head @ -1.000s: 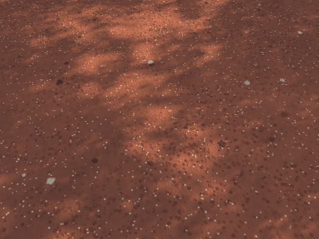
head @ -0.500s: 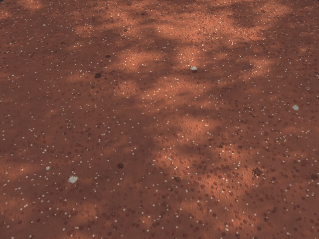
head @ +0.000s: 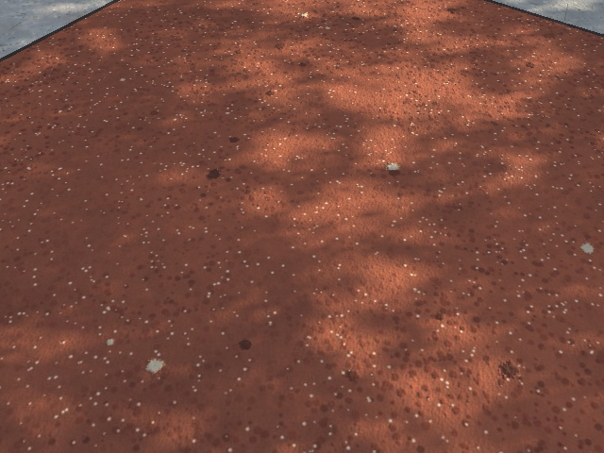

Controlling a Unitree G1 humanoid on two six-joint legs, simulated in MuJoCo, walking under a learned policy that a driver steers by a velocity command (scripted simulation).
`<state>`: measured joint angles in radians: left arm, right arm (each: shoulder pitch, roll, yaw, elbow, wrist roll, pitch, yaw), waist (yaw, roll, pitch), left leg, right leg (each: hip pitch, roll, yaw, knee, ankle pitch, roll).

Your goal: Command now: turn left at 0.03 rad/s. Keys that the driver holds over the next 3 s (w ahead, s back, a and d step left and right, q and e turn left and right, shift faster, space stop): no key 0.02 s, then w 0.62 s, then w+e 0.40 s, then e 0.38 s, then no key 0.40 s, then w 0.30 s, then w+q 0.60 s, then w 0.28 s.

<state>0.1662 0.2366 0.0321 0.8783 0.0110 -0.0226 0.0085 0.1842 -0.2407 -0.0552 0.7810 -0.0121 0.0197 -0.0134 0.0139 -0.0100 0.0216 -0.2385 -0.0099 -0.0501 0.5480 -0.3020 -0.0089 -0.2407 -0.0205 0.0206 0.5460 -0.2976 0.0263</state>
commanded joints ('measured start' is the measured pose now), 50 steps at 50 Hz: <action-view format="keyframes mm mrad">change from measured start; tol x32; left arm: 1 5 114 28 -35 -1 0 11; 36 397 15 -3 9 -18 -58 -2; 50 57 85 52 -95 -34 -27 -9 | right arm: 1 -16 -104 -20 -44 1 -26 -4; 50 12 -142 -37 73 -5 -149 12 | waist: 1 10 65 -35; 31 54 -100 113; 37 -148 237 -427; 50 -10 47 46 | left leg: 1 -9 59 -61 -94 207 44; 7 -50 250 -418 -332 -571 217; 11 -172 193 -283 -266 -353 164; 16 -650 50 -52 576 -156 60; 32 -287 31 82 -21 254 78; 35 371 105 -21 3 209 174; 36 726 397 -506 -92 -36 320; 42 82 262 -139 -395 96 184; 50 91 243 126 -459 303 186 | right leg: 1 24 -23 10 -52 163 -21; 11 66 17 -49 -31 -80 -144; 14 354 -366 689 -385 -238 -326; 34 240 -197 30 -68 823 -141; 37 -427 39 135 764 -255 -53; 50 -460 -121 91 359 341 -44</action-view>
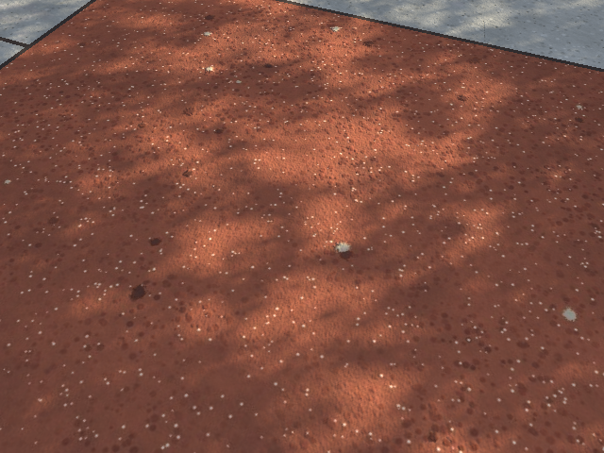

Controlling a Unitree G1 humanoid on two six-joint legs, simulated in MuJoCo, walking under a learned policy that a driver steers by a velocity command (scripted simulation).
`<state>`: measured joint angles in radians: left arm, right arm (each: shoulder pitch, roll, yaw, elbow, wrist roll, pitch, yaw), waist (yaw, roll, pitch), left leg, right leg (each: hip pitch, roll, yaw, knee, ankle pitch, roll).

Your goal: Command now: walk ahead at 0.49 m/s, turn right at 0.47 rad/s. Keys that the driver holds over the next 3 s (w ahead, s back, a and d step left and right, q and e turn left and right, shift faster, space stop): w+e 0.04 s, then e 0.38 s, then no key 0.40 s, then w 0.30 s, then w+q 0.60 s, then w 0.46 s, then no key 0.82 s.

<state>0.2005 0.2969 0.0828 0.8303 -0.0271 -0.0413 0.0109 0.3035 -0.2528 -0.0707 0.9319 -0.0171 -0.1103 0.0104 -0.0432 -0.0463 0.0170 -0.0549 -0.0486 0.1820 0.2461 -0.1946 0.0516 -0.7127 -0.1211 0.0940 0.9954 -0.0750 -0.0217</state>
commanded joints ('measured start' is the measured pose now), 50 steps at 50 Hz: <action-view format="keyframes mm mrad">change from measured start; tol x32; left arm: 1 -17 19 -4 -61 6 -11 -20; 50 8 9 -12 -194 11 -25 -24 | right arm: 1 -98 -140 -22 -76 2 -16 -16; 50 -71 -178 -8 -190 40 64 -29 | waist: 1 32 75 59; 14 128 -22 -499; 50 44 195 82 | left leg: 1 -82 280 -79 -161 208 120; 10 109 293 34 346 895 34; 11 22 239 51 568 750 -17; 13 -559 -34 -150 1225 -550 -124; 14 -589 24 -300 1249 -476 -102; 33 -318 84 -228 415 -100 -109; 37 -111 330 -465 147 392 87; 45 -268 166 -351 104 -466 29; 50 -259 315 -544 34 -476 144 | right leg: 1 20 -16 -13 -148 150 4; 11 509 173 -172 -527 146 -121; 13 1066 -288 612 -488 734 -451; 20 439 -51 212 -670 356 -267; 50 347 140 -103 -386 -318 -67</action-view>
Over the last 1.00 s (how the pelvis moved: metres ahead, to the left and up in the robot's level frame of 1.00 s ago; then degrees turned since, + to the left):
0.37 0.04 0.01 -8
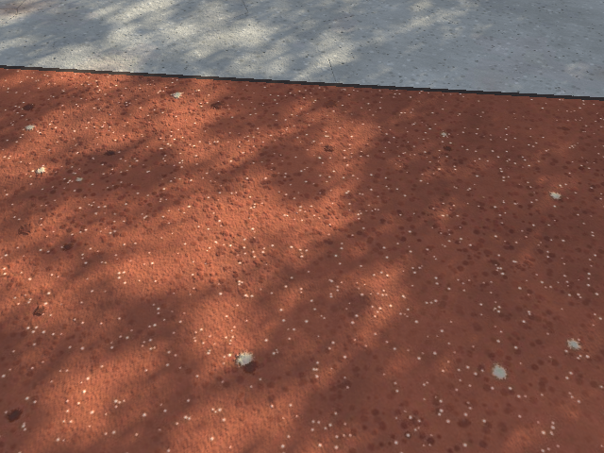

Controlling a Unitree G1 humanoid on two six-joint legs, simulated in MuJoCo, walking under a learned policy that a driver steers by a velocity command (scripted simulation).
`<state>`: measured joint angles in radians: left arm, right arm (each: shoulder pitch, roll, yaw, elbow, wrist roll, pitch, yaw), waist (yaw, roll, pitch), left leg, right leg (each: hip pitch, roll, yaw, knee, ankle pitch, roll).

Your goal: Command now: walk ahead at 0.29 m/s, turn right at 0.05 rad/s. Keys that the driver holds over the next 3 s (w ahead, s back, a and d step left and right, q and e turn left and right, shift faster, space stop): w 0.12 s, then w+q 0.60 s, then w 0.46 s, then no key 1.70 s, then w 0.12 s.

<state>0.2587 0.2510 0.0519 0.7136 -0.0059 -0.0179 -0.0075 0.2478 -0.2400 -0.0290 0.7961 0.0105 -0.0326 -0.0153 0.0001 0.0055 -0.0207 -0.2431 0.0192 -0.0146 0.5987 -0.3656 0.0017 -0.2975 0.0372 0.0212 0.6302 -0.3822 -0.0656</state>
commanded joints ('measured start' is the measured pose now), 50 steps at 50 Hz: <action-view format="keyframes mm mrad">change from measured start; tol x16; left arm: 1 5 59 24 -57 -10 -55 -8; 5 255 195 65 -7 3 -77 -14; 26 218 70 2 -49 17 -84 31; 46 -324 115 6 -171 5 -117 -18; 50 -70 183 41 -119 12 -127 -10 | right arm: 1 -61 -174 -45 -68 14 -14 2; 20 -320 -98 -20 -210 19 -42 84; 25 162 -309 -116 -125 13 -15 47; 32 -78 -170 -66 -187 -14 -44 46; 50 117 -185 -54 -70 4 -11 10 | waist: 1 35 134 104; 4 97 -270 61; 8 70 -59 35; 20 63 -98 117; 24 -131 -94 -109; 26 -70 264 -380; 31 20 24 -28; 50 34 97 -109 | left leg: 1 -125 206 -282 -283 -238 168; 4 -448 -55 31 268 -35 19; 7 -712 28 -66 601 -116 59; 16 -424 32 34 103 350 8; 21 -323 -18 74 12 305 85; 24 158 -101 89 -10 277 165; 26 660 320 -854 -255 -43 424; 34 -50 115 -346 -403 282 301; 44 86 109 -291 -317 289 226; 50 179 88 -287 3 745 158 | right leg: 1 37 -22 -21 -83 8 -38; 5 448 -383 674 -382 132 -270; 19 279 -283 -26 -487 459 -83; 23 339 -265 -142 -134 1059 -15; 24 201 -233 -161 88 1021 17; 26 -385 34 12 764 -180 99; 27 -495 -30 126 813 -121 80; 41 -254 -96 22 4 540 124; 47 -296 -60 19 -144 354 62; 50 97 -69 13 -191 368 -35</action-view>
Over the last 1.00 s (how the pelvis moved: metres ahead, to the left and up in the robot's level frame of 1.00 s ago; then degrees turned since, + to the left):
0.30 -0.03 -0.02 -20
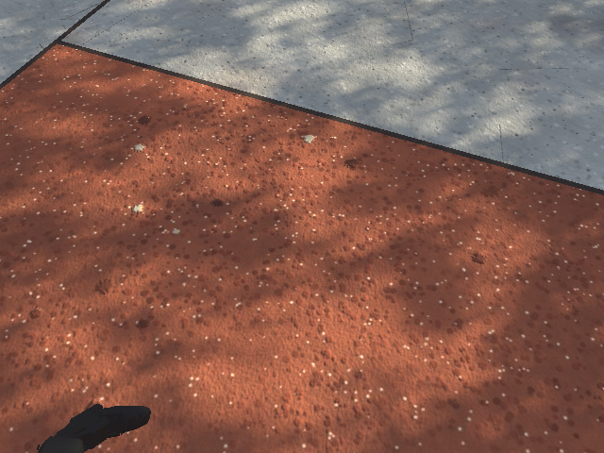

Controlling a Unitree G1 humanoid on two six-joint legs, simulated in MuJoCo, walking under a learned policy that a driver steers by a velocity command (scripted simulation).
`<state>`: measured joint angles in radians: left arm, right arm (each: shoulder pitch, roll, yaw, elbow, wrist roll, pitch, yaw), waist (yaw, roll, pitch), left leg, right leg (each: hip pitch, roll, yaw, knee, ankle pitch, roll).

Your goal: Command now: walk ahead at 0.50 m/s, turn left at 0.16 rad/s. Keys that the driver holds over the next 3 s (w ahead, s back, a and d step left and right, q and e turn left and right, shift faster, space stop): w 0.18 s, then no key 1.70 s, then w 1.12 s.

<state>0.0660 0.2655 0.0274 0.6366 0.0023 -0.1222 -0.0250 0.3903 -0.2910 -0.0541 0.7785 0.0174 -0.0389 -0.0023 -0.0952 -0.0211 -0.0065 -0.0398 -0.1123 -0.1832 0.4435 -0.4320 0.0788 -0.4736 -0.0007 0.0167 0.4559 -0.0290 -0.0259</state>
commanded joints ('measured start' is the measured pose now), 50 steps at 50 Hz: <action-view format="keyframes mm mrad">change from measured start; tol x32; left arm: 1 301 241 85 -23 16 -21 14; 50 222 79 21 246 6 92 62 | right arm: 1 -21 -91 -11 -81 -23 -14 -2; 50 -252 -28 -4 69 -23 24 -13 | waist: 1 193 9 -284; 50 101 0 -14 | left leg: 1 -235 141 -51 448 619 34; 3 -715 52 -14 848 -123 -37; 21 -306 119 147 31 522 -38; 24 256 467 -175 90 1273 205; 38 -412 212 25 -144 -112 -5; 50 -156 139 132 31 388 -27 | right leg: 1 603 -213 216 46 75 -173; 3 858 -384 688 -111 -329 -275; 13 286 -165 82 -247 449 -191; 22 364 -132 67 19 326 -76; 25 25 10 77 579 -682 70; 50 196 -62 33 -19 -158 29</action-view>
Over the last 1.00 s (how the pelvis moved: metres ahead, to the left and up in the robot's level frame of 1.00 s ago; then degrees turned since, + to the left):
0.50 0.10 0.00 22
